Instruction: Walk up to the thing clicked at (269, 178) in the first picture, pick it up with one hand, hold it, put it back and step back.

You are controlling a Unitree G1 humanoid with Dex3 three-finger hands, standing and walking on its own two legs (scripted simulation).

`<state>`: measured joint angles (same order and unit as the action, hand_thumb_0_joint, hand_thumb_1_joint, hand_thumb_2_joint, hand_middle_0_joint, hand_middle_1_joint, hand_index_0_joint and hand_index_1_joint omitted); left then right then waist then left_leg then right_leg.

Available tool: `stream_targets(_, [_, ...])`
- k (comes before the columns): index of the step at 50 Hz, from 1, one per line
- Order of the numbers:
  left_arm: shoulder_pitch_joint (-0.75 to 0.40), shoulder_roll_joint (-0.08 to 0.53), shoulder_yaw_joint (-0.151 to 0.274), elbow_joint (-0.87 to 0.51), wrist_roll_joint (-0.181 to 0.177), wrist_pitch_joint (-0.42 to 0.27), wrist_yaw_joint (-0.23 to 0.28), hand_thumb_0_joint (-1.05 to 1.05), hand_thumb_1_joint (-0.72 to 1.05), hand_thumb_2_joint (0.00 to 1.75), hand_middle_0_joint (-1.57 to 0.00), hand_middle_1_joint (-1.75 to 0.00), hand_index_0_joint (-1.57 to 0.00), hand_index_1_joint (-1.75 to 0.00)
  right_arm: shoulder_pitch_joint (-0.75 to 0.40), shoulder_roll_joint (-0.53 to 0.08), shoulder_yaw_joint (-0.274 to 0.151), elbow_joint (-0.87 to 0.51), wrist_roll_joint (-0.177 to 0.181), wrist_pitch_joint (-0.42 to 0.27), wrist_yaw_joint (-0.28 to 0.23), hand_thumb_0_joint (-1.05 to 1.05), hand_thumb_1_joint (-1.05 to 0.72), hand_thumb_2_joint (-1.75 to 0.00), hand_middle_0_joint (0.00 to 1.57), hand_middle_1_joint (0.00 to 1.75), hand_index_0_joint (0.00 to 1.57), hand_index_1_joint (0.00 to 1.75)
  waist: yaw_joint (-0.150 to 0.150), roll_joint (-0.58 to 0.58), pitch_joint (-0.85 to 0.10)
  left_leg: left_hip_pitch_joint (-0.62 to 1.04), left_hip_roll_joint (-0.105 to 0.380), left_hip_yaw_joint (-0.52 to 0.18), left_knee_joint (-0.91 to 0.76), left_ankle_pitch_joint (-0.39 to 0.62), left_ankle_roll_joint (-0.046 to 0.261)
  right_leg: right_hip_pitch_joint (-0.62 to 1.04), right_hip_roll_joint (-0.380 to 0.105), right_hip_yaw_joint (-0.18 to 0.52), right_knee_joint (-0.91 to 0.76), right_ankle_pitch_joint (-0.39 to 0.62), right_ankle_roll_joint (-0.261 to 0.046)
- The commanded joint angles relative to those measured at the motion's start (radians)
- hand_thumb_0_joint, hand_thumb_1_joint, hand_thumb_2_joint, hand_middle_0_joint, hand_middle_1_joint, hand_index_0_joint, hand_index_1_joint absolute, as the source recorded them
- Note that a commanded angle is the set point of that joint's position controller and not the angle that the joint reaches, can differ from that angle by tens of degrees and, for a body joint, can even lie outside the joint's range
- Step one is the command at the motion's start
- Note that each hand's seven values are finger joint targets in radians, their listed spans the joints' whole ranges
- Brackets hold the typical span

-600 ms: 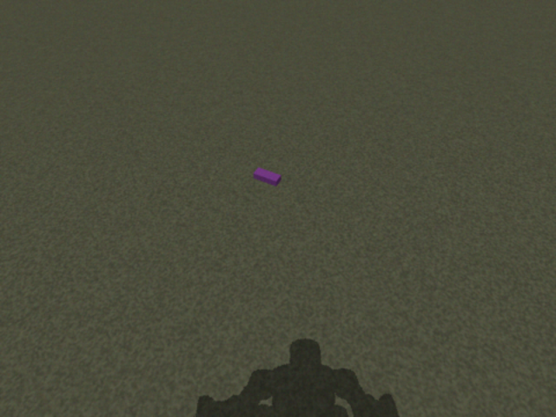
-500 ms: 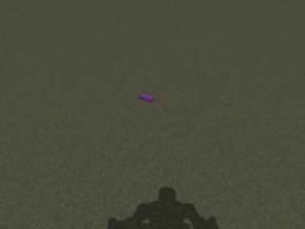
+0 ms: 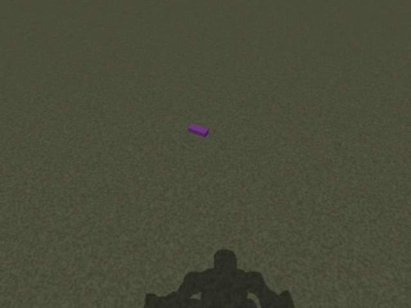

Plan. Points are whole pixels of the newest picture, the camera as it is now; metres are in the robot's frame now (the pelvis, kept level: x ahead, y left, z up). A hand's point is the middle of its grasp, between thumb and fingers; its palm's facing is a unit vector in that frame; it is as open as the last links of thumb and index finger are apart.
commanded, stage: stand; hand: left
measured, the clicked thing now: (198, 130) +1.42 +0.06 -0.76
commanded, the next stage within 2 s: walk up in 0.52 s
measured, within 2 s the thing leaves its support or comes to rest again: neither
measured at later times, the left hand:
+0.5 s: hand out of the picture +0.08 +0.25 -0.16, palm faces -0.03 -0.94 -0.34, open 7.4 cm
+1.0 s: hand (122, 275) +0.24 +0.21 -0.13, palm faces -0.18 -0.88 -0.44, open 7.4 cm
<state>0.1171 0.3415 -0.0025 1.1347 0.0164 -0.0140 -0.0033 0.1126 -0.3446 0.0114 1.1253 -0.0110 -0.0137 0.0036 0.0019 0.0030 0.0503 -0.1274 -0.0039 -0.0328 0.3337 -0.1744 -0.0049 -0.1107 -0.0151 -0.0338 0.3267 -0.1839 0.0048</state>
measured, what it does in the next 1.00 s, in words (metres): walks ahead: right foot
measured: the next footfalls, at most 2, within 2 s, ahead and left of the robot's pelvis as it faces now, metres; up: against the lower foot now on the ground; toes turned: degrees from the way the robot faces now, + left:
right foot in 0.84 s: +0.16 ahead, -0.18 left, +0.00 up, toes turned -14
left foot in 1.28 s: +0.47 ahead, +0.06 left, +0.00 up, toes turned -12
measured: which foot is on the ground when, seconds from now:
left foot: down 0.00-0.86, up 0.88-1.00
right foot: down 0.00-0.62, up 0.64-0.82, down 0.84-1.00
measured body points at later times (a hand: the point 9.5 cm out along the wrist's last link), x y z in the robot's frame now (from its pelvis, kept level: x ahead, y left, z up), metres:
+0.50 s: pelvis +0.01 +0.00 +0.00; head +0.02 +0.00 +0.45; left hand +0.08 +0.30 -0.13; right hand +0.09 -0.29 -0.13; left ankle +0.01 +0.12 -0.75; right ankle +0.00 -0.12 -0.75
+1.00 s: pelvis +0.13 -0.06 -0.01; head +0.13 -0.10 +0.44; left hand +0.25 +0.25 -0.10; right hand +0.13 -0.39 -0.15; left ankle +0.14 +0.09 -0.68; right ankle +0.13 -0.17 -0.75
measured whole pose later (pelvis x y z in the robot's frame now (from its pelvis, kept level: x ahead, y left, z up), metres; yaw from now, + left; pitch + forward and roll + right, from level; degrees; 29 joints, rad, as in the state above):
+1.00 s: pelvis +0.13 -0.06 -0.01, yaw -12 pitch -3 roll +0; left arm 0.29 0.38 0.06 0.92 0.00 -0.08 -0.04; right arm 0.23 -0.45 -0.08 0.95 -0.03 0.00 0.08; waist 0.00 0.09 0.07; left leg -0.40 0.07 -0.01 1.06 -0.35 0.01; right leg -0.21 0.00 -0.05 0.51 -0.25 -0.03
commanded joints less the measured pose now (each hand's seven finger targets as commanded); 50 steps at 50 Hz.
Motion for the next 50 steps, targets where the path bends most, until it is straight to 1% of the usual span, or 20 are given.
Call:
stream_targets(1, [-0.036,0.215,0.041,-0.061,-0.005,-0.020,0.012,0.00,0.90,0.90,-0.20,-0.30,-0.20,-0.30,-0.039,-0.208,-0.037,-0.064,0.004,-0.019,-0.013,0.00,-0.90,-0.90,0.20,0.30,0.20,0.30,0.002,-0.009,-0.082,0.003,0.124,-0.093,-0.045,0.136,0.030,0.030,-0.122,0.099,-0.053,0.103,-0.030])
stream_targets(25, [-0.033,0.214,0.042,-0.067,-0.006,-0.017,0.013,0.00,0.90,0.90,-0.20,-0.30,-0.20,-0.30,-0.037,-0.218,-0.037,-0.067,0.002,-0.020,-0.018,0.00,-0.90,-0.90,0.20,0.30,0.20,0.30,0.006,0.002,-0.093,0.022,0.130,-0.084,-0.041,0.219,0.033,0.062,-0.126,0.094,-0.042,0.184,-0.025])
stream_targets(26, [0.052,0.313,0.114,-0.140,0.004,-0.024,-0.013,0.00,0.90,0.90,-0.20,-0.30,-0.20,-0.30,-0.015,-0.317,-0.118,-0.159,-0.026,-0.040,0.006,0.00,-0.90,-0.90,0.20,0.30,0.20,0.30,-0.009,0.001,-0.160,0.098,0.091,-0.035,0.083,-0.337,0.077,-0.050,-0.081,0.166,0.025,-0.285,-0.072])
stream_targets(27, [0.055,0.311,0.118,-0.137,0.015,-0.026,-0.022,0.00,0.90,0.90,-0.20,-0.30,-0.20,-0.30,-0.005,-0.318,-0.127,-0.152,-0.034,-0.043,0.017,0.00,-0.90,-0.90,0.20,0.30,0.20,0.30,-0.015,0.019,-0.094,0.068,0.111,-0.068,0.095,-0.503,0.098,-0.190,-0.111,0.212,0.040,-0.472,-0.095])
stream_targets(29, [-0.067,0.262,0.115,-0.205,0.014,-0.033,-0.038,0.00,0.90,0.90,-0.20,-0.30,-0.20,-0.30,0.039,-0.296,-0.138,-0.165,-0.028,-0.041,0.031,0.00,-0.90,-0.90,0.20,0.30,0.20,0.30,-0.068,0.041,0.056,0.036,0.164,-0.160,0.019,-0.566,0.138,-0.419,-0.087,0.197,0.140,-0.456,-0.089])
stream_targets(30, [-0.115,0.224,0.105,-0.232,0.008,-0.035,-0.042,0.00,0.90,0.90,-0.20,-0.30,-0.20,-0.30,0.099,-0.306,-0.149,-0.160,-0.027,-0.045,0.030,0.00,-0.90,-0.90,0.20,0.30,0.20,0.30,-0.112,0.087,0.096,0.166,0.232,-0.241,-0.091,-0.575,0.179,-0.588,-0.014,0.090,0.262,-0.348,-0.047])
stream_targets(31, [-0.129,0.213,0.101,-0.251,0.014,-0.041,-0.041,0.00,0.90,0.90,-0.20,-0.30,-0.20,-0.30,0.145,-0.345,-0.169,-0.164,-0.032,-0.053,0.028,0.00,-0.90,-0.90,0.20,0.30,0.20,0.30,-0.147,0.199,0.079,0.237,0.389,-0.395,-0.190,-0.521,0.247,-0.682,-0.007,0.039,0.474,-0.317,-0.046])
stream_targets(32, [-0.111,0.247,0.103,-0.264,0.020,-0.049,-0.038,0.00,0.90,0.90,-0.20,-0.30,-0.20,-0.30,0.137,-0.364,-0.174,-0.187,-0.031,-0.059,0.030,0.00,-0.90,-0.90,0.20,0.30,0.20,0.30,-0.130,0.119,0.077,0.200,0.454,-0.444,-0.211,-0.516,0.294,-0.672,-0.069,0.076,0.531,-0.336,-0.039])
stream_targets(33, [-0.074,0.261,0.102,-0.253,0.018,-0.051,-0.047,0.00,0.90,0.90,-0.20,-0.30,-0.20,-0.30,0.122,-0.333,-0.166,-0.208,-0.031,-0.063,0.033,0.00,-0.90,-0.90,0.20,0.30,0.20,0.30,-0.100,0.028,0.049,0.171,0.414,-0.391,-0.210,-0.472,0.278,-0.613,-0.086,0.093,0.550,-0.288,-0.030])
stream_targets(35, [0.006,0.245,0.098,-0.247,0.002,-0.051,-0.066,0.00,0.90,0.90,-0.20,-0.30,-0.20,-0.30,0.028,-0.335,-0.165,-0.252,-0.035,-0.065,0.041,0.00,-0.90,-0.90,0.20,0.30,0.20,0.30,-0.049,0.141,0.043,0.131,0.371,-0.244,-0.206,-0.413,0.246,-0.524,-0.116,0.075,0.458,-0.265,-0.016])
stream_targets(39, [0.117,0.249,0.114,-0.222,0.005,-0.056,-0.075,0.00,0.90,0.90,-0.20,-0.30,-0.20,-0.30,-0.038,-0.304,-0.156,-0.295,-0.041,-0.053,0.058,0.00,-0.90,-0.90,0.20,0.30,0.20,0.30,0.006,0.137,0.001,-0.032,0.217,0.044,-0.040,-0.227,0.157,-0.174,-0.049,-0.044,0.259,-0.064,-0.014])
stream_targets(40, [0.176,0.246,0.123,-0.206,0.006,-0.059,-0.068,0.00,0.90,0.90,-0.20,-0.30,-0.20,-0.30,-0.039,-0.297,-0.156,-0.298,-0.036,-0.047,0.061,0.00,-0.90,-0.90,0.20,0.30,0.20,0.30,0.041,0.097,-0.024,-0.103,0.185,0.107,0.075,-0.170,0.141,-0.029,-0.010,-0.097,0.201,0.009,-0.018])
stream_targets(41, [0.307,0.287,0.145,-0.171,0.005,-0.067,-0.052,0.00,0.90,0.90,-0.20,-0.30,-0.20,-0.30,-0.023,-0.272,-0.146,-0.308,-0.029,-0.044,0.062,0.00,-0.90,-0.90,0.20,0.30,0.20,0.30,0.104,-0.034,-0.101,-0.213,0.142,0.149,0.309,-0.093,0.112,0.199,0.021,-0.089,0.176,-0.006,-0.032])
stream_targets(42, [0.433,0.370,0.177,-0.157,0.010,-0.077,-0.029,0.00,0.90,0.90,-0.20,-0.30,-0.20,-0.30,0.017,-0.216,-0.122,-0.325,-0.020,-0.045,0.064,0.00,-0.90,-0.90,0.20,0.30,0.20,0.30,0.165,-0.250,-0.145,-0.410,0.044,0.193,0.630,-0.186,0.073,0.368,-0.084,0.134,0.062,-0.237,-0.081])
stream_targets(43, [0.417,0.465,0.188,-0.201,0.007,-0.085,-0.019,0.00,0.90,0.90,-0.20,-0.30,-0.20,-0.30,0.017,-0.192,-0.105,-0.364,-0.009,-0.043,0.063,0.00,-0.90,-0.90,0.20,0.30,0.20,0.30,0.138,-0.382,-0.126,-0.617,-0.055,0.088,0.793,-0.424,0.033,0.333,-0.371,0.730,-0.163,-0.442,-0.204])
stream_targets(44, [0.330,0.457,0.176,-0.229,-0.008,-0.078,-0.019,0.00,0.90,0.90,-0.20,-0.30,-0.20,-0.30,-0.033,-0.283,-0.128,-0.346,-0.021,-0.033,0.054,0.00,-0.90,-0.90,0.20,0.30,0.20,0.30,0.107,-0.165,-0.023,-0.571,0.061,-0.050,0.845,-0.365,0.019,0.135,-0.435,0.806,-0.176,-0.522,-0.279])
stream_targets(45, [0.241,0.421,0.168,-0.257,-0.024,-0.077,-0.018,0.00,0.90,0.90,-0.20,-0.30,-0.20,-0.30,-0.004,-0.303,-0.132,-0.323,-0.010,-0.030,0.058,0.00,-0.90,-0.90,0.20,0.30,0.20,0.30,0.069,-0.058,0.030,-0.578,0.110,-0.069,0.843,-0.272,0.027,0.098,-0.380,0.659,-0.175,-0.564,-0.265])
stream_targets(47, [0.173,0.366,0.145,-0.281,-0.026,-0.082,-0.008,0.00,0.90,0.90,-0.20,-0.30,-0.20,-0.30,0.066,-0.292,-0.130,-0.291,-0.010,-0.026,0.062,0.00,-0.90,-0.90,0.20,0.30,0.20,0.30,0.016,-0.061,0.046,-0.515,0.137,-0.054,0.762,-0.159,0.022,0.018,-0.277,0.459,-0.154,-0.433,-0.201])
stream_targets(49, [0.174,0.344,0.135,-0.286,-0.027,-0.093,-0.009,0.00,0.90,0.90,-0.20,-0.30,-0.20,-0.30,0.127,-0.284,-0.139,-0.270,-0.020,-0.016,0.074,0.00,-0.90,-0.90,0.20,0.30,0.20,0.30,-0.006,-0.095,0.055,-0.440,0.140,-0.036,0.708,-0.086,0.006,-0.076,-0.219,0.331,-0.163,-0.321,-0.181])
stream_targets(50, [0.178,0.341,0.136,-0.300,-0.022,-0.099,-0.011,0.00,0.90,0.90,-0.20,-0.30,-0.20,-0.30,0.135,-0.277,-0.140,-0.277,-0.022,-0.013,0.082,0.00,-0.90,-0.90,0.20,0.30,0.20,0.30,-0.005,-0.101,0.052,-0.442,0.141,-0.024,0.671,-0.070,-0.005,-0.076,-0.210,0.293,-0.156,-0.288,-0.195])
